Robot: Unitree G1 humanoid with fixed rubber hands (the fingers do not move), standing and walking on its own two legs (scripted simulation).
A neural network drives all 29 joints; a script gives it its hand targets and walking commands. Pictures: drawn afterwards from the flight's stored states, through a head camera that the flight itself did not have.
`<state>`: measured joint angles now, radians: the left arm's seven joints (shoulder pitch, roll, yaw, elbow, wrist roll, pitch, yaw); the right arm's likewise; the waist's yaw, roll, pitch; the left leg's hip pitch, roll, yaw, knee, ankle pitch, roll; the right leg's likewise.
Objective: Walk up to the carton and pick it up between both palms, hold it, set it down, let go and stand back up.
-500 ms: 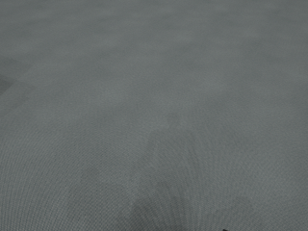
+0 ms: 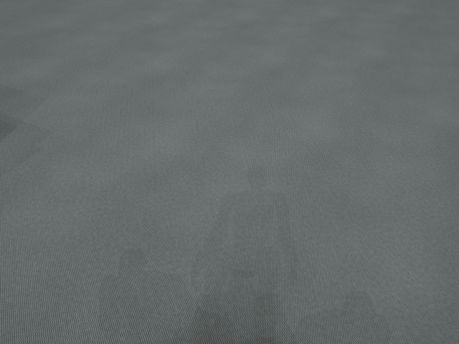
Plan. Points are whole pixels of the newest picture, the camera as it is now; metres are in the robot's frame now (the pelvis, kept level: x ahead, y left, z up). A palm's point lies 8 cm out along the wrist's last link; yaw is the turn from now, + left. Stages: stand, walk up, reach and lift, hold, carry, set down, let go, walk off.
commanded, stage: stand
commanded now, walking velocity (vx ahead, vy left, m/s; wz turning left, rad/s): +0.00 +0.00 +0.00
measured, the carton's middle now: out of the picture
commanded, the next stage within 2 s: walk up in 0.62 s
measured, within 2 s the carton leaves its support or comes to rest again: neither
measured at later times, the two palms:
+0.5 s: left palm out of the picture -0.01 +0.20 -0.15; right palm out of the picture -0.01 -0.20 -0.14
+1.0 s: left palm out of the picture -0.02 +0.26 -0.15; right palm out of the picture +0.05 -0.23 -0.15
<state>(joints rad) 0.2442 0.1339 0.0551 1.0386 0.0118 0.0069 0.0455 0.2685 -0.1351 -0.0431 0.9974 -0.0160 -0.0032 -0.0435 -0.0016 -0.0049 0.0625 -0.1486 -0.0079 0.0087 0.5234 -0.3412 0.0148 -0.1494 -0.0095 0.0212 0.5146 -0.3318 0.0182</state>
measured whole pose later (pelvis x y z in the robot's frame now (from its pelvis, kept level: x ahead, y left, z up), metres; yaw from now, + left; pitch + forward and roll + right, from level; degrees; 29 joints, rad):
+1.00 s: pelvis +0.00 +0.02 -0.01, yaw +12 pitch -2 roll -5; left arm 0.25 0.15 0.08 1.06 0.07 -0.07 0.09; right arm 0.30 -0.23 -0.07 1.01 -0.08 0.04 0.03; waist -0.01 0.07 0.07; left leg -0.48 0.07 -0.01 1.06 -0.47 -0.05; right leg -0.10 -0.04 -0.19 0.53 -0.39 0.04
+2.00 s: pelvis +0.35 +0.35 -0.03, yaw +55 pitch -3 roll -3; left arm 0.48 0.27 0.03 0.87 0.06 -0.10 0.03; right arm 0.17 -0.26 -0.04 0.71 -0.04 -0.03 0.10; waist 0.07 0.00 0.05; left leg -0.65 0.13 0.00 0.82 -0.13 -0.01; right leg 0.05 -0.19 -0.39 0.58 -0.50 0.08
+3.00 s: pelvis +0.58 +0.79 -0.05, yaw +63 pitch -6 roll -1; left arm 0.45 0.27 0.03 0.78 0.03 -0.01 -0.02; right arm 0.21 -0.18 -0.02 0.67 -0.01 -0.04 0.00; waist 0.04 -0.05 0.10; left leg -0.51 0.05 0.08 0.93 -0.32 0.05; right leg -0.29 -0.09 0.02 1.24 -0.55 -0.02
